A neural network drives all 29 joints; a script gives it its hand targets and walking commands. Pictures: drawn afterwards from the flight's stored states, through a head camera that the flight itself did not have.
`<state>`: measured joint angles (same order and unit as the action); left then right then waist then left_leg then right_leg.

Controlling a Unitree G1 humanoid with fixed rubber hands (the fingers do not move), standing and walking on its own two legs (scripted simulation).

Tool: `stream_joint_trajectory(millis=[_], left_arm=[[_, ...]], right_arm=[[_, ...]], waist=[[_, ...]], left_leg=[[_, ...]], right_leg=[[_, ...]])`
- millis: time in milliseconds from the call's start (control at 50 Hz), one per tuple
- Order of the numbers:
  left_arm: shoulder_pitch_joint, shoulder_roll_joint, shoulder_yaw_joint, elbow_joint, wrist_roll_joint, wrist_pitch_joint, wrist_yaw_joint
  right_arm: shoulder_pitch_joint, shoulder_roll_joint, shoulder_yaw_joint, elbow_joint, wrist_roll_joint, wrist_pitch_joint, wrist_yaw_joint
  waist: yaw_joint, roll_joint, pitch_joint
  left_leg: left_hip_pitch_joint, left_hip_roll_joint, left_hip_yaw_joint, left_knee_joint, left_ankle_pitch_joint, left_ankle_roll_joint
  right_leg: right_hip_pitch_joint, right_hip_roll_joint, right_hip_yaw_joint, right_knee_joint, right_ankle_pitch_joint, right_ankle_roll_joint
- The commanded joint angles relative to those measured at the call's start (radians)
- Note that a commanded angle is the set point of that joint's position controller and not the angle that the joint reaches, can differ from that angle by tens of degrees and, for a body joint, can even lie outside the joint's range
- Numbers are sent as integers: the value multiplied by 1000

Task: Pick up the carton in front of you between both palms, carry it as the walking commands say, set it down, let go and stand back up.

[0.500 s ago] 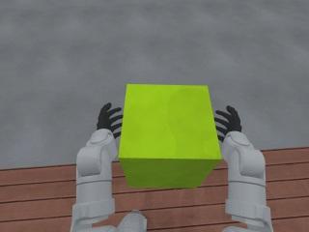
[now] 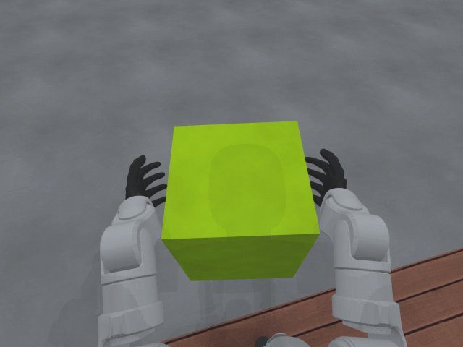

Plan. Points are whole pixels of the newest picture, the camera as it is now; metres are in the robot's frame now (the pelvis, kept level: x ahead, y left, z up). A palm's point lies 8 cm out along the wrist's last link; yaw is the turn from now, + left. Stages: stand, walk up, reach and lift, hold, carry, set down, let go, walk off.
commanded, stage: carry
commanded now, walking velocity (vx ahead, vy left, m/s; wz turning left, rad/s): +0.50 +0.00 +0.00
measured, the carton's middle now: (238, 208) +0.35 -0.01 +0.02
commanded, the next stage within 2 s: none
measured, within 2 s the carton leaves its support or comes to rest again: neither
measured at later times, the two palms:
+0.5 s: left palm (145, 98) +0.66 +0.18 +0.06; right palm (272, 89) +0.66 -0.13 +0.06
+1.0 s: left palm (162, 43) +0.94 +0.17 +0.06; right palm (263, 40) +0.93 -0.14 +0.06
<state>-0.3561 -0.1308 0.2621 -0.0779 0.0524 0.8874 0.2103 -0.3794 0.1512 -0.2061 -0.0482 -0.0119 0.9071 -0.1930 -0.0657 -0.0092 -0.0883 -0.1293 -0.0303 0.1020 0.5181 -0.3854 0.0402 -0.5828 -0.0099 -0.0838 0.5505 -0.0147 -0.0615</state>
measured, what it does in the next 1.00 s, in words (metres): goes down: right foot, then left foot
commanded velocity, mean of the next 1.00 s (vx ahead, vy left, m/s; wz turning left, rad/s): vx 0.50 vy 0.00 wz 0.00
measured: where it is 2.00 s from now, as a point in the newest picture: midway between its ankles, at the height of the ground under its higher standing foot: (215, 181)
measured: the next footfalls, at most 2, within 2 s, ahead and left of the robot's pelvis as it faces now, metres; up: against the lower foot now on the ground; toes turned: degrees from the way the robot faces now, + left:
right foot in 0.04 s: +0.17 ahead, -0.08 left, -0.03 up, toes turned -3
left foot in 0.48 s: +0.50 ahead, +0.10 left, -0.05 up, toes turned +4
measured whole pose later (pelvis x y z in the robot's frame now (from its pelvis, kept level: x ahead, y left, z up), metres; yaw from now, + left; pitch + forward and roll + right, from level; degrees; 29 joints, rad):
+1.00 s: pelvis +0.61 +0.01 -0.04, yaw +1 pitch +6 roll -1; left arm -0.39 -0.15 0.24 -0.01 0.05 0.93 0.21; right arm -0.37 0.11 -0.22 -0.04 -0.04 0.96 -0.21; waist 0.00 0.02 -0.13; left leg -0.28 0.00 0.07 0.85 -0.48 0.02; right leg -0.47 0.00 -0.16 0.55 -0.18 -0.09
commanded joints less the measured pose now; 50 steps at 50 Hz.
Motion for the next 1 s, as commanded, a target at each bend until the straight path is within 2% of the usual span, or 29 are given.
stream_joint_trajectory(millis=[0,20,40,60,80,100,120,240,300,380,440,460,480,500,520,580,600,640,680,740,780,820,840,860,900,920,940,960,980], left_arm=[[-444,-632,-561,14,-123,14,-5],[-399,-612,-547,54,-92,23,-3],[-475,-595,-531,28,-79,21,-1],[-382,-563,-489,135,-44,42,0],[-498,-645,-540,33,-123,22,2],[-529,-696,-553,57,-143,22,-3],[-585,-726,-581,27,-153,12,-12],[-658,-807,-667,-1,-222,-38,-48],[-614,-760,-667,-48,-227,-41,-37],[-544,-723,-641,-45,-212,-18,-15],[-487,-631,-629,-19,-162,28,-5],[-509,-632,-620,-27,-148,34,-2],[-514,-676,-627,-26,-159,45,1],[-541,-666,-603,-7,-149,55,6],[-517,-681,-578,11,-152,58,10],[-584,-754,-558,38,-148,38,-1],[-604,-784,-577,34,-165,25,-5],[-602,-789,-571,50,-136,9,-10],[-560,-747,-543,58,-89,6,-5],[-559,-749,-569,29,-121,-2,-5],[-584,-743,-588,-5,-144,-1,1],[-545,-662,-575,-22,-127,2,11],[-489,-664,-555,39,-115,20,11],[-484,-633,-543,30,-100,26,12],[-452,-656,-538,32,-139,44,4],[-466,-660,-562,1,-153,52,5],[-452,-650,-547,12,-137,59,6],[-395,-644,-539,75,-131,75,3],[-409,-689,-566,-18,-141,71,-6]], right_arm=[[-430,621,536,-16,97,0,-16],[-427,615,546,-12,87,4,-22],[-470,638,519,20,81,11,-22],[-505,621,533,32,82,15,-27],[-454,689,532,37,104,13,-24],[-524,687,522,10,106,10,-22],[-575,732,515,18,109,4,-20],[-589,748,484,27,64,-48,-15],[-536,714,507,-10,75,-50,-13],[-574,640,538,-119,124,-29,-13],[-426,587,483,-14,73,11,-14],[-424,589,466,5,69,19,-15],[-446,563,451,-1,72,18,-19],[-436,564,442,33,59,32,-27],[-498,590,478,-4,111,27,-25],[-602,695,535,-46,137,8,-2],[-657,724,566,-85,185,-7,9],[-671,749,576,-80,188,-20,30],[-643,742,585,-34,184,-18,30],[-623,728,596,-71,185,-19,21],[-655,718,588,-142,195,-28,15],[-555,674,576,-62,169,-7,1],[-537,632,563,-66,147,0,-6],[-482,639,545,-17,118,15,-14],[-459,627,557,-77,110,28,-18],[-440,631,535,-44,125,35,-15],[-459,632,524,-69,106,51,-16],[-459,628,535,-67,108,62,-17],[-444,691,573,-106,142,57,-6]], waist=[[75,129,-344],[93,13,-395],[96,-151,-416],[117,-244,-401],[165,-204,-496],[178,-133,-420],[139,-30,-367],[102,-115,-316],[119,-103,-286],[167,-112,-288],[51,-92,-375],[11,47,-440],[27,256,-503],[3,327,-509],[0,232,-492],[-7,32,-374],[27,28,-384],[23,122,-343],[14,138,-315],[11,99,-285],[-1,159,-314],[1,93,-288],[0,124,-292],[13,143,-262],[54,127,-321],[70,119,-357],[95,-118,-434],[97,-261,-391],[116,-180,-436]], left_leg=[[127,132,-7,216,854,23],[-73,113,3,347,630,8],[-339,25,-22,564,141,-9],[-569,-43,-48,789,-208,-26],[-672,-36,-111,847,-201,-22],[-740,1,-118,865,-159,-4],[-703,48,-132,792,-97,4],[-579,95,-91,446,117,-14],[-600,50,-29,273,311,-9],[-456,18,25,-14,491,11],[1,15,45,-61,549,52],[222,146,-130,15,661,111],[395,372,-476,29,754,193],[468,414,-660,-60,473,264],[479,395,-681,-65,390,285],[184,348,-506,-167,266,247],[136,325,-473,-168,214,209],[72,294,-396,-217,199,192],[56,273,-342,-260,160,189],[54,240,-195,-228,466,164],[108,227,-184,-209,504,141],[141,228,-171,-188,575,131],[172,258,-162,-189,581,133],[118,253,-154,-169,577,109],[135,190,-46,-9,764,54],[-36,175,-16,119,693,6],[-272,101,13,401,398,-37],[-614,-26,16,614,-101,-49],[-694,4,-83,728,-148,-48]], right_leg=[[370,61,-91,-143,176,-31],[584,4,-10,-54,172,-62],[775,-232,349,18,360,-152],[882,-360,569,-39,430,-234],[970,-353,649,-50,220,-275],[869,-355,643,-82,178,-296],[751,-323,595,-105,157,-258],[548,-236,275,-161,184,-186],[613,-150,165,-111,448,-123],[651,-108,101,-57,378,-93],[480,-56,18,237,347,-11],[278,-24,-1,442,153,17],[49,80,39,649,-471,49],[-144,104,70,826,-599,40],[-227,59,112,894,-551,20],[-213,-27,121,797,-416,30],[-131,-50,122,680,-401,32],[-117,-44,98,600,-347,29],[-116,-43,67,471,-293,41],[-60,-34,13,271,-154,49],[-25,-10,-12,152,-112,54],[10,21,-48,90,-101,37],[9,17,-68,48,-129,24],[75,-23,-32,17,-91,13],[266,37,-127,-121,-65,-3],[500,-21,-40,-103,-73,-44],[741,-235,316,-120,-114,-128],[905,-391,630,-206,-6,-251],[954,-393,626,-179,40,-282]])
